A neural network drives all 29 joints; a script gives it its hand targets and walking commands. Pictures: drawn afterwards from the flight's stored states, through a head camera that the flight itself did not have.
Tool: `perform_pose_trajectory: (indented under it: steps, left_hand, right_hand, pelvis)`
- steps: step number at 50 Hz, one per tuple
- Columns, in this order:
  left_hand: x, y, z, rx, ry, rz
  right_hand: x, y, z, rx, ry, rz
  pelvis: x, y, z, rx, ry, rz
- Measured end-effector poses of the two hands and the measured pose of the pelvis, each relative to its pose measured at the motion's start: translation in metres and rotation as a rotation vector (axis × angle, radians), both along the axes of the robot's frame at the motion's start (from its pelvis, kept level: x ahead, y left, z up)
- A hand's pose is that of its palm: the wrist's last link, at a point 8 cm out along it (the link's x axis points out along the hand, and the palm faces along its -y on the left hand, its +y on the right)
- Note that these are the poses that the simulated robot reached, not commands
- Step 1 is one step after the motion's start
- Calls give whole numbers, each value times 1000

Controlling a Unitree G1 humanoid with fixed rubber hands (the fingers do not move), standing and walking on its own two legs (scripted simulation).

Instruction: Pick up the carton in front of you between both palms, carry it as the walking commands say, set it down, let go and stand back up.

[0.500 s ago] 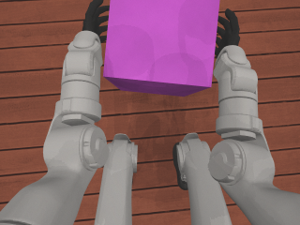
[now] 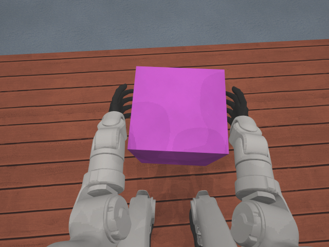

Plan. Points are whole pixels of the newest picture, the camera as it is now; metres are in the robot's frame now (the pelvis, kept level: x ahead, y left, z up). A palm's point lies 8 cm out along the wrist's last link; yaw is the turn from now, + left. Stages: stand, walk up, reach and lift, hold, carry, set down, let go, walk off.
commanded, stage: reach and lift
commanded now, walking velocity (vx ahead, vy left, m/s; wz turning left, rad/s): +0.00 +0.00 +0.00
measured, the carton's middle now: (176, 123) +0.44 -0.01 -0.10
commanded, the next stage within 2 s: hold in 1.74 s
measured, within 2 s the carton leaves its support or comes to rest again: neither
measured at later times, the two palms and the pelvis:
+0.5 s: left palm (97, 112) +0.37 +0.14 +0.11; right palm (275, 110) +0.37 -0.16 +0.12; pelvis +0.04 -0.01 +0.12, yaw +1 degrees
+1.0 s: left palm (77, 114) +0.34 +0.14 +0.18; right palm (307, 107) +0.35 -0.16 +0.18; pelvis +0.04 -0.01 +0.16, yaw +1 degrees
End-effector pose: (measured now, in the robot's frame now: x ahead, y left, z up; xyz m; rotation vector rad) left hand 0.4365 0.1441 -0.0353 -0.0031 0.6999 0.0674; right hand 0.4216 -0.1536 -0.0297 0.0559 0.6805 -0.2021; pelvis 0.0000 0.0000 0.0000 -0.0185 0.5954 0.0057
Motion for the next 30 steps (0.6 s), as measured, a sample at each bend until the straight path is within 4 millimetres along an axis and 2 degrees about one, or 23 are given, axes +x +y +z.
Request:
perform_pose_trajectory:
  steps: [20,30]
  left_hand:
    - [-51,-2,119,1,2,48]
    - [-75,-3,176,7,-19,64]
  right_hand:
    - [-37,-2,119,-2,3,47]
    - [-55,-3,175,-12,-18,75]
  pelvis:
    - [34,-11,102,18,-277,8]
    - [50,-14,141,23,-457,11]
